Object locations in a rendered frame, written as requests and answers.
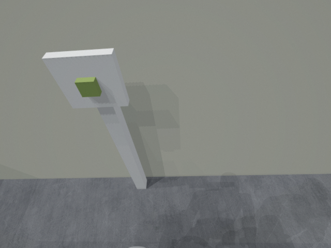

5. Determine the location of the button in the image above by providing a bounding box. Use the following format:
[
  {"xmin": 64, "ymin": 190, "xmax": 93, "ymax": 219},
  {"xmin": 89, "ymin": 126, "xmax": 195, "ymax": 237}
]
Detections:
[{"xmin": 75, "ymin": 77, "xmax": 102, "ymax": 97}]

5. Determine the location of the panel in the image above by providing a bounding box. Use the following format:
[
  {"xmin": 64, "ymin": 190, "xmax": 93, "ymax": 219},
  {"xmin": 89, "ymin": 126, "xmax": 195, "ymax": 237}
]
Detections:
[{"xmin": 42, "ymin": 48, "xmax": 147, "ymax": 189}]

